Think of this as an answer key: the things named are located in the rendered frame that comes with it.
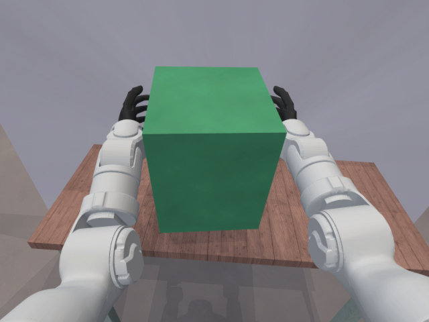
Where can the carton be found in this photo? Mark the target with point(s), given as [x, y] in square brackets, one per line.
[212, 139]

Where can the right robot forearm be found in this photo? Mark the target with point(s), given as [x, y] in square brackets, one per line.
[320, 182]

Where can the left robot forearm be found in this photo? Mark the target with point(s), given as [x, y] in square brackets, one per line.
[113, 194]

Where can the left robot hand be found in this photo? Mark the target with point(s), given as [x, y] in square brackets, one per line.
[129, 110]

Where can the table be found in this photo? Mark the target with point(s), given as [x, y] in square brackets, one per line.
[280, 240]

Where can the right robot hand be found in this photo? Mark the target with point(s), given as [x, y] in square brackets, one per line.
[285, 104]

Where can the left robot upper arm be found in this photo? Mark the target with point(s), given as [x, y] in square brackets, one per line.
[97, 264]

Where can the right robot upper arm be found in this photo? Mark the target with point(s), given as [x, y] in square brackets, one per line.
[356, 246]

